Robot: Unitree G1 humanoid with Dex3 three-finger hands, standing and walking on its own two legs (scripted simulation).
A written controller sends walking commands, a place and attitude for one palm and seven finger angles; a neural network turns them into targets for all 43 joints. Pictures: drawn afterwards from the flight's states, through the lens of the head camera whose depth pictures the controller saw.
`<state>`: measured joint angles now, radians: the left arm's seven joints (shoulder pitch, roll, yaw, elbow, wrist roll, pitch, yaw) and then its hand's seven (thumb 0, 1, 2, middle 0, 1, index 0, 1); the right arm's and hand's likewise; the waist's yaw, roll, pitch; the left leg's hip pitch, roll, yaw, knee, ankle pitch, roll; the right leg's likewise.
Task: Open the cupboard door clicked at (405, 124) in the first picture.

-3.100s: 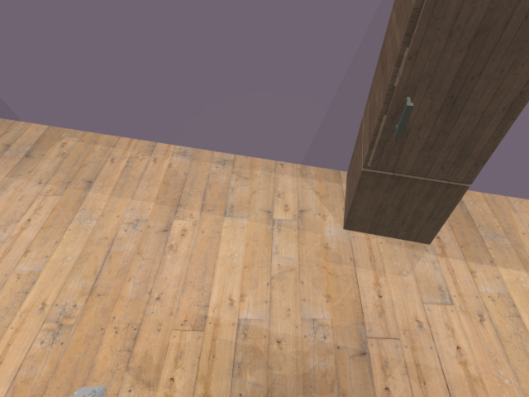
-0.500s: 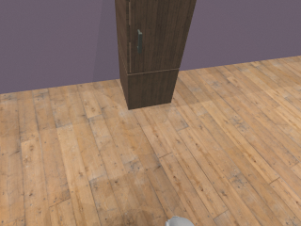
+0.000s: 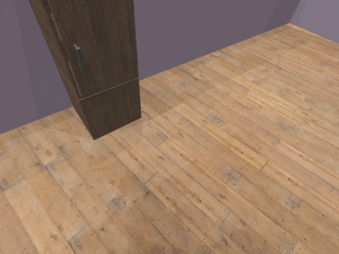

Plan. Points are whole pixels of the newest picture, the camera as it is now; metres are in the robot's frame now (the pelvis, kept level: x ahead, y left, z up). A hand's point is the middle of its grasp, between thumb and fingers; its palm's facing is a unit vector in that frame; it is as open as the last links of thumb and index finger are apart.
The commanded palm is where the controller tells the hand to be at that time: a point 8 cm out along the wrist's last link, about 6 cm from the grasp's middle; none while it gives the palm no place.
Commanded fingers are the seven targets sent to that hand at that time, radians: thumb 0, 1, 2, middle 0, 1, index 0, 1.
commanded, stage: walk to a spot facing it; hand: left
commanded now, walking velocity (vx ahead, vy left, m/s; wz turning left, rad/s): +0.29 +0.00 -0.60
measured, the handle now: (79, 58) +0.94 +0.47 -0.09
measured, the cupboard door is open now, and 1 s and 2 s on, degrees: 0 0 0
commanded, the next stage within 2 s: turn to face it in 1.46 s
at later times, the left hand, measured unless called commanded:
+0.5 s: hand (137, 195) +0.32 +0.11 -0.18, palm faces -0.38 -0.92 -0.08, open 7.4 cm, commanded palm none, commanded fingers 0.00 0.90 0.90 -0.20 -0.30 -0.20 -0.30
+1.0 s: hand (144, 154) +0.47 +0.11 -0.17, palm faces -0.40 -0.90 -0.20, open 7.4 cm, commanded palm none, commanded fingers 0.00 0.90 0.90 -0.20 -0.30 -0.20 -0.30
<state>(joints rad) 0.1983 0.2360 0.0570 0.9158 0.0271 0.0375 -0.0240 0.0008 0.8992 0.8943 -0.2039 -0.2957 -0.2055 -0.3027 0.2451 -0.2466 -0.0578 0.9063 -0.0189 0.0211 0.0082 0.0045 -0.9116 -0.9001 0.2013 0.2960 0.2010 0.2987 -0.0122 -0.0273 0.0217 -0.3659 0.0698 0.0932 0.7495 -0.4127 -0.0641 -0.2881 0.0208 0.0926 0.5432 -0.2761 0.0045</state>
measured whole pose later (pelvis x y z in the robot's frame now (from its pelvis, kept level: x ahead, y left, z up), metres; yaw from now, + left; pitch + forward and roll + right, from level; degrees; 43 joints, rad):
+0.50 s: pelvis +0.16 +0.00 +0.00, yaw -18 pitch +1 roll -3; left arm 0.08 0.18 0.07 0.96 0.03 0.04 -0.06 0.00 0.91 0.90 -0.20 -0.29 -0.20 -0.30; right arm 0.53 -0.10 -0.02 1.10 -0.03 -0.06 -0.03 0.00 -0.91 -0.90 0.20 0.30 0.20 0.30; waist -0.07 -0.02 0.10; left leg 0.11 0.12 0.41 0.37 -0.47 -0.05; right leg -0.58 -0.03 -0.17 0.78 -0.24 -0.03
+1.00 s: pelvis +0.38 -0.07 +0.00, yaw -32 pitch +0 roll -1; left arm 0.35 0.21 0.07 1.00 0.02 -0.04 -0.01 0.00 0.90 0.89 -0.20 -0.30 -0.20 -0.30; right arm 0.05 -0.19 -0.04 0.87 -0.02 -0.04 0.02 0.00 -0.91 -0.90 0.20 0.30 0.20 0.30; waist 0.08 -0.01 0.03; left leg -0.46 0.10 0.08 0.61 -0.21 -0.06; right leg -0.13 0.05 0.04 0.52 -0.39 -0.03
